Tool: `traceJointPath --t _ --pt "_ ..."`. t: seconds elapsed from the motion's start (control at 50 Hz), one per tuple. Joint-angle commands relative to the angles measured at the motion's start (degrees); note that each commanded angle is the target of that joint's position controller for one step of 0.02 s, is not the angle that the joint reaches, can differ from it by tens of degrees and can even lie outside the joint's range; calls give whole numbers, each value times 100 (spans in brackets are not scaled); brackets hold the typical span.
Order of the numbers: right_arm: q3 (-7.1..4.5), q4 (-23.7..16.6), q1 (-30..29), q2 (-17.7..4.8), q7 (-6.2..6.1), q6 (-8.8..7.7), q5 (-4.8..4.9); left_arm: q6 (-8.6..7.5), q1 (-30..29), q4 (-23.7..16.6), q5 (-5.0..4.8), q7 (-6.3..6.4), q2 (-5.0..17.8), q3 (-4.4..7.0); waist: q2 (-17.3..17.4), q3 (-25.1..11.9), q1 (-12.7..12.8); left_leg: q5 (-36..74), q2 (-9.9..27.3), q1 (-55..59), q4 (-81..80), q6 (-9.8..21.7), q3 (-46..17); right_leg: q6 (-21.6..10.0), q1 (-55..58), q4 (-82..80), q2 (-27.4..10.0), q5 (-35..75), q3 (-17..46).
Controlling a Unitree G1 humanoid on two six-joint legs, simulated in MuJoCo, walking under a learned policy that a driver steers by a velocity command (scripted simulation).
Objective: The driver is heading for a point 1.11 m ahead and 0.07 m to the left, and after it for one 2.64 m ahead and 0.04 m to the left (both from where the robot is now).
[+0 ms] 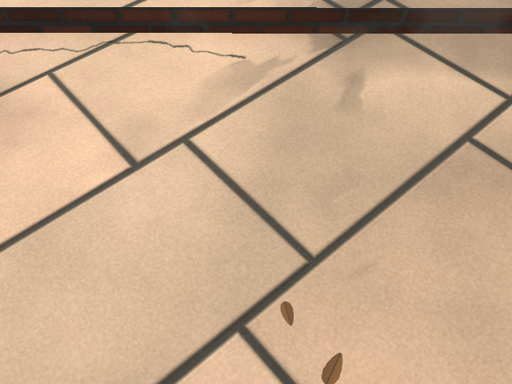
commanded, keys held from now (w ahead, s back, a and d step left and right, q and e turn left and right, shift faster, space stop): w+q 0.36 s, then w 0.64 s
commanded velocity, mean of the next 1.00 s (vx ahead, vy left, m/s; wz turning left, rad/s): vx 0.50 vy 0.00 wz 0.34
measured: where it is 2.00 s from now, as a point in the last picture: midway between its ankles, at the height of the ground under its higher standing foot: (205, 190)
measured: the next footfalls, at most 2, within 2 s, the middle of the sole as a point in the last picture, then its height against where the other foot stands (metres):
right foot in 0.24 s outside the picture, level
left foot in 0.74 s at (202, 338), level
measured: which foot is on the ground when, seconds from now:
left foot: down 0.00-0.26, up 0.28-0.72, down 0.74-1.00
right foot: up 0.00-0.22, down 0.24-0.76, up 0.78-1.00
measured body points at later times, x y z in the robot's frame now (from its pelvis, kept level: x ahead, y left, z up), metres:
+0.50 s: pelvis +0.32 -0.04 +0.01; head +0.35 -0.04 +0.46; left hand +0.29 +0.23 -0.11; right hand +0.54 -0.26 -0.10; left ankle +0.34 +0.12 -0.66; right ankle +0.36 -0.14 -0.73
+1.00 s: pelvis +0.56 +0.10 +0.01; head +0.58 +0.12 +0.46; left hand +0.63 +0.40 -0.10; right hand +0.68 -0.15 -0.11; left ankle +0.51 +0.17 -0.73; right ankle +0.71 -0.04 -0.66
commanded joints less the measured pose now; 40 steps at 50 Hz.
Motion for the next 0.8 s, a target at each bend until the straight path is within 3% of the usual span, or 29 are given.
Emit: traceJointPath --t 0.02,0.04,0.06,0.08,0.1,0.12,0.16,0.2,0.22,0.24,0.26,0.28,0.3,0.32,0.34,0.36,0.38,0.42,0.48,0.58,0.66,0.7,0.72,0.74,0.76,0.78,0.8 --pt "-111 -582 -424 -658 -54 -156 -19 67 740 -493 35 30 308 142 -244 -414 500 2806 1877 108 -1139 1202 -1774 -41 -1110 -678 -442 760 -190" --pt "-121 -685 -669 -760 -137 -191 42 66 216 -748 59 51 413 157 -35 171 537 2495 1281 -1094 -1513 956 -1088 29 -456 -2458 -373 1386 -397" --pt "-111 -705 -629 -784 -229 -216 -7 24 -238 -845 198 83 428 165 78 241 399 2549 837 -1604 -1445 838 -733 100 183 -3635 -141 2150 -633" --pt "-119 -657 -371 -756 -310 -194 -7 -22 -551 -890 306 71 335 135 150 17 215 2450 570 -1643 -1225 721 -496 159 773 -4597 96 3129 -746" --pt "-150 -607 -104 -792 -344 -169 0 -58 -754 -914 289 36 326 141 325 -215 48 2196 532 -1445 -1107 677 -531 232 1154 -5196 373 4010 -807" --pt "-197 -542 74 -912 -338 -169 51 -56 -989 -1031 202 14 356 149 480 -326 -81 1925 723 -1090 -1177 675 -796 237 1225 -5612 505 4320 -757" --pt "-235 -429 221 -838 -360 -150 165 4 -1410 -1290 53 16 599 211 588 -277 -139 1321 1038 -302 -934 536 -1404 128 991 -6222 442 4135 -391" --pt "-278 -410 317 -740 -385 -74 138 2 -1291 -1316 74 -21 859 319 502 -369 2 1141 1250 483 -334 360 -1827 -119 938 -6351 403 3587 -248" --pt "-277 -470 238 -681 -373 -45 93 -18 -809 -1187 118 -48 951 389 471 -551 244 1514 1152 725 208 231 -1818 -306 1285 -6379 426 3282 -247" --pt "-203 -561 193 -485 -325 -34 47 -45 -75 -1042 205 -73 1080 451 290 -1078 595 1533 839 630 1253 53 -1573 -553 2261 -6304 209 3183 -160" --pt "-95 -637 944 -76 -281 -66 -58 -49 608 -970 274 -94 1462 537 -985 -1942 480 -275 212 -524 3146 -214 -1047 -1193 4086 -6138 -950 3096 1234" --pt "-3 -757 1393 -79 -194 -123 124 -2 920 -764 220 -151 1590 594 -2726 -2571 291 -2375 -3 -2096 4829 -361 -806 -2046 5083 -7215 -2101 830 4170" --pt "-143 -670 981 -681 -189 -107 207 3 629 -982 194 -126 1002 457 -1584 -1896 488 -1975 377 -2685 5311 -390 -1001 -1837 4635 -7595 -1905 -792 4234" --pt "-214 -858 166 -890 -202 -53 171 57 248 -1020 198 -83 793 388 -870 -1123 573 -1390 596 -2859 5343 -411 -742 -1529 3832 -7639 -1660 -683 3264" --pt "-233 -992 -204 -851 -214 -15 78 102 -91 -993 238 -77 757 360 -435 -582 433 -1014 829 -2687 5040 -433 -574 -1420 2936 -7675 -1418 324 2384" --pt "-257 -1061 -304 -770 -212 4 13 115 -320 -937 268 -86 712 349 -451 -407 249 -753 1044 -2360 4637 -426 -592 -1345 2285 -7766 -1171 1042 1776" --pt "-252 -1051 -162 -614 -196 30 36 105 -399 -873 283 -115 639 327 -598 -329 84 -713 1160 -1970 4333 -425 -557 -1288 1863 -7892 -954 1473 1304" --pt "-192 -1009 -1 -322 -192 67 65 51 -340 -709 205 -177 566 334 -643 -379 -20 -687 1167 -1714 3828 -430 -424 -1395 1675 -8116 -834 2065 775" --pt "-112 -1146 -405 -169 -183 31 -44 3 -100 -485 136 -181 832 444 -463 -437 23 -177 1273 -1912 2749 -480 -387 -1626 2005 -8334 -1002 2757 413" --pt "-23 -1268 -1280 -108 -66 -121 -26 108 167 -208 32 -146 1026 510 -502 -294 281 965 1136 -1433 1020 -579 81 -1431 2174 -8364 -771 2884 -334" --pt "-32 -1401 -1740 -217 9 -177 41 205 487 84 -16 -163 1123 537 -681 -81 397 570 986 -1265 383 -448 274 -1361 2617 -8112 -994 2865 -290" --pt "-98 -1326 -1458 -336 21 -210 20 262 391 172 -65 -156 1198 546 -758 -184 114 463 811 -600 -24 -248 466 -1236 2686 -7646 -1024 3602 -389" --pt "-206 -1121 -885 -515 -3 -210 -16 274 362 202 -72 -144 1166 519 -704 -498 -180 531 637 328 -205 -120 596 -1110 2542 -6993 -842 4463 -604" --pt "-376 -842 93 -872 -50 -212 -38 264 288 185 -25 -125 1005 445 -514 -1058 -623 625 914 1717 -119 107 204 -875 1947 -5791 -566 4546 -901" --pt "-529 -687 976 -1507 -109 -184 -156 188 456 -50 96 -132 551 281 651 -1826 -766 212 2397 3797 -297 863 -2055 -441 -147 -3533 131 2754 -1271" --pt "-466 -607 1196 -1398 -88 -178 -62 55 540 -41 87 -142 430 215 1371 -2223 -712 -316 3014 4204 -1084 1353 -3886 -379 -1284 -2301 569 -170 -504" --pt "-333 -661 824 -1011 -80 -190 -38 -30 226 -109 -50 -185 897 348 969 -1585 -677 -516 2820 3753 -1116 1163 -3253 -468 -1886 -1789 203 38 -187"
Keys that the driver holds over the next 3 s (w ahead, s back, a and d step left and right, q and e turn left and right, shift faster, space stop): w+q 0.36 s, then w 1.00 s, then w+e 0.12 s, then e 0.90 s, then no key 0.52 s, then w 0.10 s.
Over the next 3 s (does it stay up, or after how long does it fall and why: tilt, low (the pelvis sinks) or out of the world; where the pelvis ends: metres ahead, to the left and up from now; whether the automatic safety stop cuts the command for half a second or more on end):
stays up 1.02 0.19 0.00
